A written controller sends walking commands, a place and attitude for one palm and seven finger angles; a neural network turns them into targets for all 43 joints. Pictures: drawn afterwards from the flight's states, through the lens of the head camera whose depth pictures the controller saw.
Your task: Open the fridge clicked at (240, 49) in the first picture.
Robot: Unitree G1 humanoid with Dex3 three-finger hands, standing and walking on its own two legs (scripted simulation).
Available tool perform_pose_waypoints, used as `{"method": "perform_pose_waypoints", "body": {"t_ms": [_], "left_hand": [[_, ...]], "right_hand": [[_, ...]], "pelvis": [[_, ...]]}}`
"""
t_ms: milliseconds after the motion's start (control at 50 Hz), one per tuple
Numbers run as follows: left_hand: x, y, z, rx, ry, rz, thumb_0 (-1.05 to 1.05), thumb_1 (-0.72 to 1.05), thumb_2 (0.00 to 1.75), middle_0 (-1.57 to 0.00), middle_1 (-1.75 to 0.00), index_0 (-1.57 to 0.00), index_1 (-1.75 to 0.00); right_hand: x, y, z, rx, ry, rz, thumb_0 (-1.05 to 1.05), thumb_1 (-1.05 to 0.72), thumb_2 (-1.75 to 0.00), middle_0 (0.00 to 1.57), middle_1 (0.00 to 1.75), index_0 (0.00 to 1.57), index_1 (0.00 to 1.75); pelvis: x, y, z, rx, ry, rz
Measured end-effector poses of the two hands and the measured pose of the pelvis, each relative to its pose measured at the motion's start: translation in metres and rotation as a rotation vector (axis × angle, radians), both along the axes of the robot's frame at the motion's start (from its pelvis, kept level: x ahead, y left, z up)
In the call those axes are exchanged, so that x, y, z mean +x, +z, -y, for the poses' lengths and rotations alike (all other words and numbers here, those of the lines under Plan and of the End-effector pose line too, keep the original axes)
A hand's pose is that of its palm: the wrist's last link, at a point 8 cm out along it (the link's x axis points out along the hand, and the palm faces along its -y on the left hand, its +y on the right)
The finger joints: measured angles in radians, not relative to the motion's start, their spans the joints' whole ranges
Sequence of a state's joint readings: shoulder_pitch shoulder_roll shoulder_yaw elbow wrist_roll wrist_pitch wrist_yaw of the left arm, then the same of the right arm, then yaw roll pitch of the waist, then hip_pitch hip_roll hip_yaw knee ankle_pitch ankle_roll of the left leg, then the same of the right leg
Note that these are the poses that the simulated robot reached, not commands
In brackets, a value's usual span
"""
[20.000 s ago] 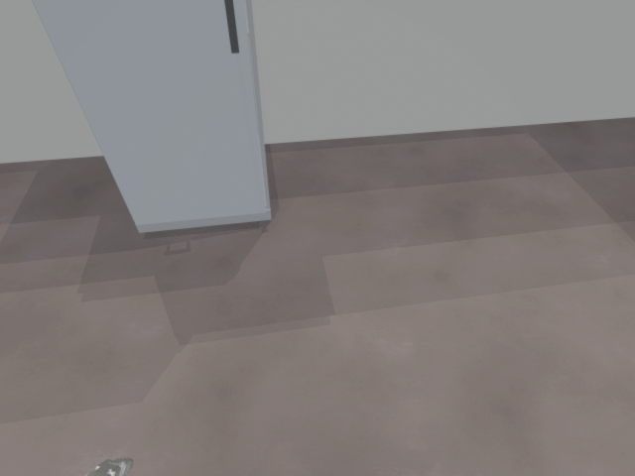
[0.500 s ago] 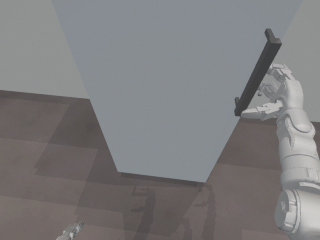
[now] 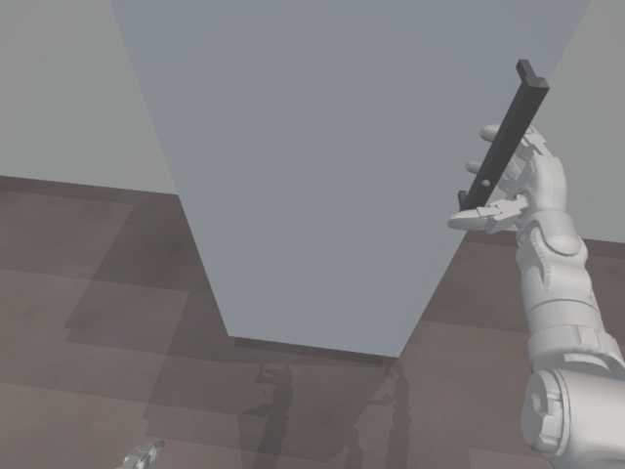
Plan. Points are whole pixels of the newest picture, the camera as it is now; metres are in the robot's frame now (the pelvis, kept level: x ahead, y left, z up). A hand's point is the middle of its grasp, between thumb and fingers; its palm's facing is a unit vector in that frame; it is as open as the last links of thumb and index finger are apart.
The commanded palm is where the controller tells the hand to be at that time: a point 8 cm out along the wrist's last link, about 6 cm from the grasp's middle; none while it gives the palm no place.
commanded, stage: slide the fingers in behind the handle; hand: right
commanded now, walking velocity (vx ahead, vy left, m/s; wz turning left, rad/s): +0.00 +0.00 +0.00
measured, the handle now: (491, 153) +0.51 -0.17 +0.15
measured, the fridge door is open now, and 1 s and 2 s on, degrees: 0 0 0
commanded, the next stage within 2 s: grip the handle and tug to test in 0.58 s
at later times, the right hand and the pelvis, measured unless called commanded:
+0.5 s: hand (479, 184) +0.45 -0.15 +0.15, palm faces +0.01 +1.00 +0.00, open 14.0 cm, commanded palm +0.43 -0.20 +0.15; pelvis -0.01 +0.01 +0.00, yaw +0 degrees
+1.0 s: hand (482, 182) +0.46 -0.16 +0.14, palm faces +0.01 +1.00 +0.00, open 11.5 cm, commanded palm +0.43 -0.20 +0.15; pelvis +0.00 +0.00 +0.00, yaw +0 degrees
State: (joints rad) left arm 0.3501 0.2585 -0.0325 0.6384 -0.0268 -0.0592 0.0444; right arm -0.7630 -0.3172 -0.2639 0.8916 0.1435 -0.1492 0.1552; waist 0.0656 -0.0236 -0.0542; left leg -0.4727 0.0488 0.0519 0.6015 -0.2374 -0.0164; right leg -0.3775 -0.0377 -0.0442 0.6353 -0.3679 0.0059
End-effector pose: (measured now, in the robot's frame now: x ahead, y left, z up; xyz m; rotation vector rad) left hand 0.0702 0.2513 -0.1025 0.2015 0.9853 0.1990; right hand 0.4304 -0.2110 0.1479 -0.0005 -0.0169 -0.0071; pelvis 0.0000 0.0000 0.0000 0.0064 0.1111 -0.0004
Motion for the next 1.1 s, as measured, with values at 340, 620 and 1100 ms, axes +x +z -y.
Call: {"method": "perform_pose_waypoints", "body": {"t_ms": [340,620,1100], "left_hand": [[-0.019,-0.002,-0.01,0.008,0.02,-0.02,0.01,0.91,0.89,-0.21,-0.3,-0.2,-0.3],[-0.02,-0.002,-0.012,0.016,0.014,-0.024,0.01,0.91,0.89,-0.21,-0.3,-0.2,-0.3],[-0.01,-0.001,-0.006,0.011,0.012,-0.032,0.01,0.91,0.89,-0.21,-0.3,-0.2,-0.3]], "right_hand": [[-0.003,0.001,-0.007,0.003,-0.008,0.004,-0.01,0.5,-0.3,0.3,1.2,0.29,1.2],[0.002,0.0,-0.008,-0.002,-0.005,0.003,-0.01,0.5,-0.3,0.3,1.2,0.3,1.2],[0.006,-0.002,-0.005,0.003,0.008,0.006,0.0,-0.09,-0.56,0.36,1.29,0.36,1.29]], "pelvis": [[-0.007,0.0,-0.005,-0.005,0.005,0.004],[-0.009,-0.001,-0.004,-0.005,0.001,-0.009],[0.002,0.0,0.0,0.0,0.003,-0.017]]}}
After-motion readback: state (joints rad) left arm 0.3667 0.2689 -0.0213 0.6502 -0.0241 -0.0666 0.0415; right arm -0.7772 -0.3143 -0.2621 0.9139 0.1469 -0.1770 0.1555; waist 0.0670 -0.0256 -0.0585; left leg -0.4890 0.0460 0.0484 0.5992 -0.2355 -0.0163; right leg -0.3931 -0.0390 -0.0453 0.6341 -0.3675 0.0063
